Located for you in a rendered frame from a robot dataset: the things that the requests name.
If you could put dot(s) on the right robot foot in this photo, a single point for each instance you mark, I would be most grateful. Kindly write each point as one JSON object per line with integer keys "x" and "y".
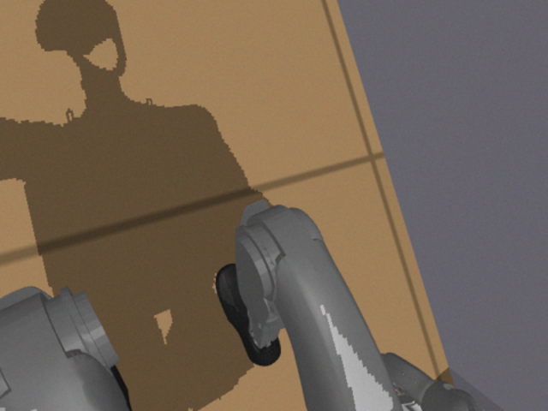
{"x": 236, "y": 313}

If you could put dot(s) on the left robot foot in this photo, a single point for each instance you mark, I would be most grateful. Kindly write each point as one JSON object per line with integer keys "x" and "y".
{"x": 121, "y": 384}

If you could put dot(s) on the right robot arm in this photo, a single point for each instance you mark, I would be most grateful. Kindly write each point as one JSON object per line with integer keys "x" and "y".
{"x": 442, "y": 396}

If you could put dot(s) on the right robot hand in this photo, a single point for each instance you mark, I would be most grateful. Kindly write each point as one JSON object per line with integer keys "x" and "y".
{"x": 408, "y": 379}

